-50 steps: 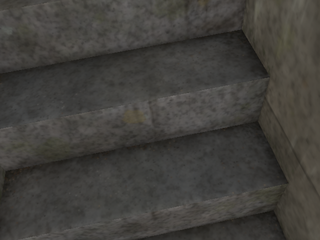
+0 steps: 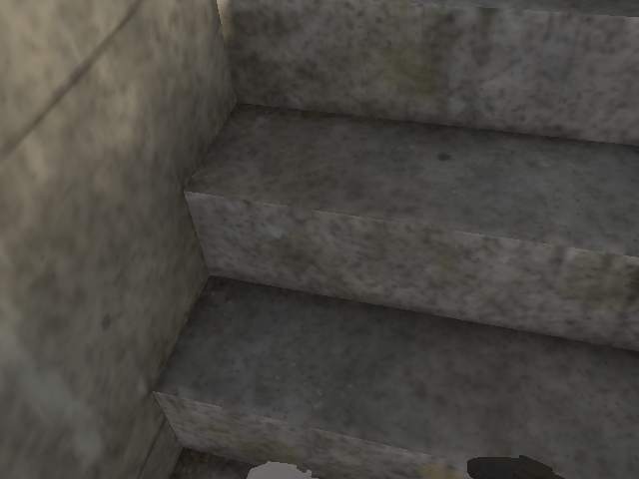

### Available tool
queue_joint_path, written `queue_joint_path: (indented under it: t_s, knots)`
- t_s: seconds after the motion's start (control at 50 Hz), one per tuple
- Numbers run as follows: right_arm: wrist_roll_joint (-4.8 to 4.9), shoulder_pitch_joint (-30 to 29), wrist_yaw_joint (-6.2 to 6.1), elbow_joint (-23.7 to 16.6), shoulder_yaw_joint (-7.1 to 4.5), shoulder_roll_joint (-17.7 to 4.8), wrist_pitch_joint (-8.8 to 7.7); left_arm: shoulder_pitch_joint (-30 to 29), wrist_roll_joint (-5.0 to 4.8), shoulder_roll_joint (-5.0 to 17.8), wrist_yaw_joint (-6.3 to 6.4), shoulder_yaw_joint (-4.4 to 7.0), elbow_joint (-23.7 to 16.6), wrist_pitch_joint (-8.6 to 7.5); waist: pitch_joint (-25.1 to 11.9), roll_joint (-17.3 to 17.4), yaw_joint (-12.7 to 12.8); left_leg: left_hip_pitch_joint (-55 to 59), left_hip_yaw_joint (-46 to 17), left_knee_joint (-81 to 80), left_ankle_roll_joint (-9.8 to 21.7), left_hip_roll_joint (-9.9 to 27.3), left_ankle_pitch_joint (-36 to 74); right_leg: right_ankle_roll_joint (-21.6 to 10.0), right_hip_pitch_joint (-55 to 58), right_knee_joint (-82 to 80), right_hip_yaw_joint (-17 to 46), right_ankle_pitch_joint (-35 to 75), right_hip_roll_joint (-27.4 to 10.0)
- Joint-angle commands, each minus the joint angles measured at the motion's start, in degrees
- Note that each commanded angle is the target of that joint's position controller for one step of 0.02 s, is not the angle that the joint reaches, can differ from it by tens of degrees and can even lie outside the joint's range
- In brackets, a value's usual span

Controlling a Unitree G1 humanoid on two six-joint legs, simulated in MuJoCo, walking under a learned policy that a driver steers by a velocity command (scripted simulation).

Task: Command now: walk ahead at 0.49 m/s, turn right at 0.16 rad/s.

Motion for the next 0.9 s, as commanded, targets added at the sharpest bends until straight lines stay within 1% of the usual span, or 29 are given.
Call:
queue_joint_path:
  t_s: [0.02,0.04,0.08,0.12,0.14,0.16,0.18,0.22,0.24,0.26,0.28,0.3,0.32,0.36,0.38,0.4,0.42,0.44,0.48,0.52,0.54,0.64,0.7,0.76,0.78,0.82,0.86,0.88,0.9]
  knots:
    - [0.18,-4.49,0.76,-2.03,1.66,-1.5,-1.05,7.04,3.27,2.63,-3.52,-0.68,1.38,-0.2,4.99,-7.63,0.7,-30.19,-2.34,11.36,4.51,5.79,-7.92,-10.65,15.95,-18.61,24.52,-11.6,-14.54]
    - [-0.73,-8.55,0.86,-3.17,3.12,-1.4,-2.58,15.62,3.77,2.85,-3.57,-0.88,4.5,0.73,3.17,-5.56,4.55,-40.16,-3.16,17.79,6.18,5.95,-13.24,-13.34,25.23,-17.93,29.28,-8.63,-17.35]
    - [0.33,-13.8,0.05,-4.13,4.26,-0.05,-4.38,16.79,5.72,1.87,-4.26,-1.83,6.54,0.85,6.31,-6.73,3.94,-46.48,1.02,13.64,7.02,9.25,-12.92,-12.47,26.57,-22.42,26.82,-10.89,-17.31]
    - [0.43,-20.35,0.43,-5.74,3.39,-1.61,-3.74,12.18,5.48,4.71,-5.38,-1.95,4.9,0.87,3.84,-9.21,2.61,-27.72,8.22,-3.54,6.78,12.08,-4.39,-9.91,7.63,-30.89,22.17,-9.54,-15.35]
    - [-0.88,-22.34,1.53,-6.29,3.41,-1.61,-2.43,1.88,3.07,5.08,-6.09,-2.1,0.46,1.41,1.46,-8.14,0.02,-2.44,13.82,-13.35,5.39,11.18,-4.05,-9.41,-12.24,-36.77,14.42,-5.5,-13.03]
    - [0.11,-26.16,2.58,-7.84,4.24,-1.05,-0.65,4.39,-0.11,7.49,-7.04,-1.52,2.95,1.91,1.28,-11.7,-0.11,11.24,12.91,-16.03,2.7,8.24,-19.1,-9.09,-22.8,-40.3,13.93,-0.09,-13.03]
    - [1.05,-18.96,3.64,-5.84,2.89,-3.32,-0.1,0.3,-2.8,13.58,-8.44,-0.3,1.41,0.44,-2.2,-18.22,-4.83,20.61,17.2,-15.98,-1.06,2.97,-21.76,-11.13,-18.44,-36.9,11.49,34.56,-13.68]
    - [0.9,-5.09,2.69,-4.17,1.57,-8.92,0.57,-1.62,-3.88,21.15,-8.01,3.24,3.35,-1.98,-12.14,-20.37,-14.06,23.45,15.17,-39.29,-2.02,-1.29,-12.52,-8.94,9.11,-22.58,8.19,103.31,-15.54]
    - [0.28,2.87,1.57,-0.99,-0.84,-13.07,0.71,-0.24,-4.78,18.16,-7.07,3.74,4.58,-2.22,-18.67,-17.45,-15.32,32.2,10.68,-52.98,-1.11,-1.79,-10.66,-5.57,16.48,-11.61,7.53,104.65,-12.98]
    - [-1.53,18.77,0.73,3.39,-2.95,-15.03,2.16,-1.02,-3.16,10.5,-7.31,2.82,6.85,-0.82,-26.1,-9.22,-20.11,52.77,-3.66,-59.21,3.23,3.12,4.73,-5.24,4.54,7.89,10.57,86.28,-11.76]
    - [-2.17,30.89,1.61,8.56,-4.5,-21.65,1.77,7.88,2.11,-0.22,-9.89,0.27,4.02,0.24,-35.08,17.36,-13.66,70.32,-44.15,-79.99,13.99,21.58,5.79,-4.42,-18.84,31.48,16.17,29.02,4.42]
    - [-2.06,27.93,2.21,9.0,-4.06,-17.08,0.5,3.55,-0.72,1.2,-10.2,2.38,4.24,1.58,-21.13,14.33,-14.79,58.87,-51.91,-88.62,8.99,23.28,-27.97,-3.44,-31.89,55.28,25.5,32.11,4.71]
    - [-0.04,13.48,-6.48,12.5,-5.51,-15.5,-1.47,-13.75,0.78,1.11,-2.54,3.14,-11.68,0.3,-16.04,-1.5,-6.28,54.91,-51.64,-94.65,2.63,23.8,-52.74,-2.49,-25.16,66.65,12.25,24.4,3.51]
    - [1.34,7.38,-10.13,15.5,-3.14,-7.73,-3.2,-15.07,2.59,-5.29,0.95,0.56,-15.04,3.16,0.54,-3.47,0.63,37.22,-31.87,-86.27,-3.19,21.44,-41.16,-1.67,-31.46,74.53,11.56,30.83,4.27]
    - [0.83,-1.66,-0.08,11.89,-0.56,-0.79,-4.27,-7.99,-6.91,-5.14,-2.04,-0.7,-6.92,4.52,-0.12,19.35,-1.74,38.58,-11.26,-83.88,-0.27,14.67,-21.68,-4.81,-43.11,77.73,18.06,29.08,1.16]
    - [0.87,1.46,3.13,13.13,1.22,5.33,-4.57,-1.37,-5.71,-2.34,-3.64,-0.26,-4.47,5.1,-1.88,3.8,-1.36,40.87,-8.94,-87.88,2.02,14.63,-9.15,-6.06,-45.82,81.8,17.03,25.91,2.7]
    - [0.77,8.76,3.36,16.02,0.54,2.89,-4.94,-4.23,-4.63,-0.31,-4.24,-0.32,-5.43,4.57,-2.55,-3.71,-2.7,45.35,-9.7,-86.74,3.47,18.58,-1.56,-7.15,-50.77,85.95,15.5,21.65,2.35]
    - [-0.96,16.31,3.14,19.29,-0.87,-2.11,-5.43,-5.5,-3.75,1.67,-4.63,-0.68,-7.52,3.83,-3.61,-4.23,-3.83,51.85,-9.87,-86.84,4.79,18.98,-7.35,-9.42,-56.2,85.41,14.72,24.29,2.46]
    - [-3.71,15.32,3.79,22.1,-0.25,-0.7,-5.58,-7.89,-4.95,0.85,-3.09,-1.53,-9.01,4.3,-1.17,-2.16,-1.31,51.97,-3.92,-91.62,3.12,18.56,-10.33,-11.44,-64.99,91.27,14.85,22.4,1.76]
    - [-4.28,15.34,4.54,24.05,-0.53,-3.39,-5.04,-12.09,-6.07,-2.46,-2.99,-3.34,-11.67,5.8,-0.05,1.63,-0.48,52.47,-2.81,-98.26,3.9,21.55,-17.29,-13.96,-73.99,109.02,11.07,12.97,2.13]
    - [-5.4,15.51,4.64,25.51,0.12,-2.72,-4.9,-12.23,-6.26,-3.88,-2.92,-4.06,-12.27,6.48,1.61,-1.91,0.82,52.95,-0.65,-98.7,2.29,21.32,-20.58,-14.93,-79.65,112.93,11.72,14.18,2.45]
    - [-6.69,22.23,3.63,27.18,1.06,-6.47,-7.4,-23.33,-5.08,3.84,-4.36,-3.26,-16.53,7.06,0.64,1.03,-0.43,47.79,10.3,-102.73,-0.26,14.94,-20.62,-10.72,-75.6,100.86,-2.54,24.68,-3.62]
    - [-8.29,35.03,3.11,31.35,1.42,-6.19,-6.81,-28.98,-4.81,2.43,-5.25,-4.4,-18.18,9.14,2.34,2.68,-5.12,62.15,8.89,-106.67,-0.78,19.33,-12.51,-10.91,-82.78,89.61,-3.01,23.16,-7.5]
    - [-7.11,38.65,4.59,32.52,1.34,-5.92,-5.12,-40.47,-3.09,-0.13,-7.22,-6.18,-20.44,11.72,3.7,4.07,-6.83,69.93,12.13,-112.22,0.61,22.75,-0.37,-13.61,-82.27,81.66,-7.72,17.04,-10.43]
    - [-6.44,33.61,4.69,30.25,1.61,-5.82,-5.33,-37.98,-2.83,-1.85,-7.71,-6.59,-19.49,11.8,3.9,4.3,-3.48,66.18,16.89,-112.08,0.17,21.79,15.44,-13.83,-72.21,77.92,-10.24,18.66,-9.75]
    - [-3.99,28.56,5.04,28.74,1.25,-12.44,-5.96,-33.61,-1.34,-2.94,-9.67,-7.54,-19.99,13.84,-3.39,10.61,3.76,57.67,22.8,-106.97,4.43,20.5,73.4,-14.34,-45.94,69.01,-15.42,16.85,-3.47]
    - [-2.15,28.16,4.9,27.14,-1.29,-19.4,-6.49,-31.81,-1.6,1.75,-10.01,-6.34,-21.27,14.54,-7.7,13.02,4.29,67.88,21.58,-102.15,4.45,21.09,102.63,-10.02,-33.04,51.05,-20.5,9.98,3.39]
    - [8.54,13.81,-6.1,17.77,-3.73,-17.63,-6.4,-20.79,0.15,0.57,-2.76,-3.8,-13.15,11.53,-9.54,2.3,7.72,68.61,25.29,-86.58,-4.49,19.82,108.76,-6.72,-16.7,46.05,-13.88,-12.33,9.34]
    - [10.28,17.04,-8.79,17.18,-4.25,-20.6,-7.6,-13.35,-0.33,0.71,0.07,-4.05,-14.82,9.92,-11.13,9.38,10.03,70.14,21.5,-73.76,-0.28,23.3,116.76,-7.5,-10.88,31.77,-10.79,-22.32,13.1]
